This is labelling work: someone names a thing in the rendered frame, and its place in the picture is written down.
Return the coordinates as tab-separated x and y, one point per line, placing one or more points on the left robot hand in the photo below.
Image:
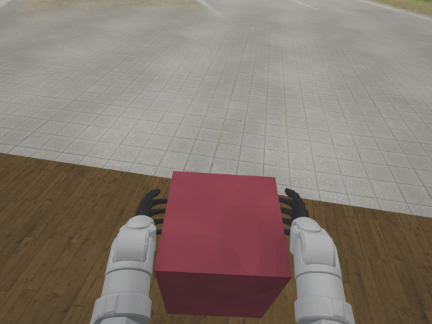
146	205

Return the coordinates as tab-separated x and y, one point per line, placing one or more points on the left robot forearm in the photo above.
125	296

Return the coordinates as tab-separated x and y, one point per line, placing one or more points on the right robot hand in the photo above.
296	204

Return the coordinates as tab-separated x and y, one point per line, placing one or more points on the right robot forearm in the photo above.
320	291

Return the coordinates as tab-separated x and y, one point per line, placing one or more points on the carton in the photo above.
222	250

